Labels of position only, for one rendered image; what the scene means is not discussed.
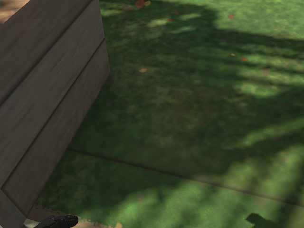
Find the left robot hand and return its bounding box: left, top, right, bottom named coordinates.
left=33, top=215, right=79, bottom=228

